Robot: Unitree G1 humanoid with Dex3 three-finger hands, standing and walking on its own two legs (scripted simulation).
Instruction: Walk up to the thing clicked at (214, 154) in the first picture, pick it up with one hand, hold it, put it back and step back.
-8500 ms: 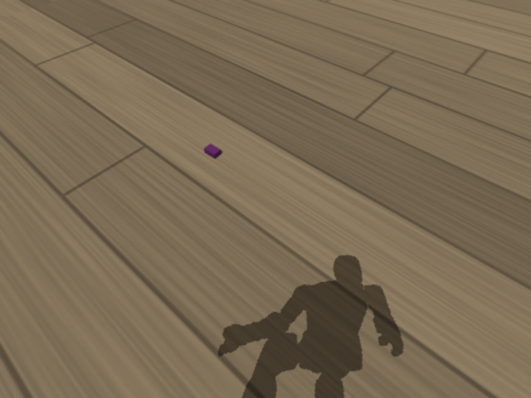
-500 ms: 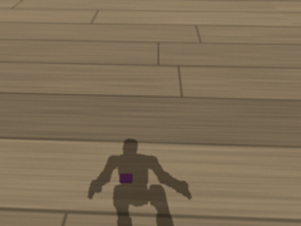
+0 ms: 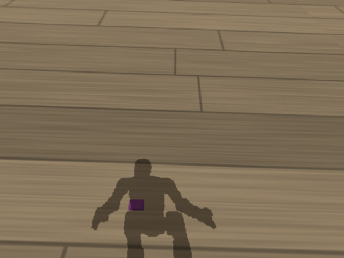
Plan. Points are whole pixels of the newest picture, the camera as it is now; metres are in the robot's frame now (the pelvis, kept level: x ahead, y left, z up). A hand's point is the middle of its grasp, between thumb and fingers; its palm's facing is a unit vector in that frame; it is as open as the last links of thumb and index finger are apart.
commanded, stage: walk up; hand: left
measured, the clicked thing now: (136, 205) +0.51 +0.19 -0.76
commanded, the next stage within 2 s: stand in 1.58 s
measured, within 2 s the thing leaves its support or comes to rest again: neither
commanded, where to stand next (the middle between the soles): +0.06 -0.04 m, yaw +1 degrees
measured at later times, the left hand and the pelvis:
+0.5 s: hand out of the picture +0.13 +0.22 -0.16, palm faces -0.02 -0.94 -0.33, open 7.4 cm; pelvis +0.04 -0.03 -0.01, yaw -1 degrees
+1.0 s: hand out of the picture +0.14 +0.21 -0.15, palm faces -0.01 -0.94 -0.34, open 7.4 cm; pelvis +0.04 -0.04 +0.00, yaw -1 degrees
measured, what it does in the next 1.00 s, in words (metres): shifts its weight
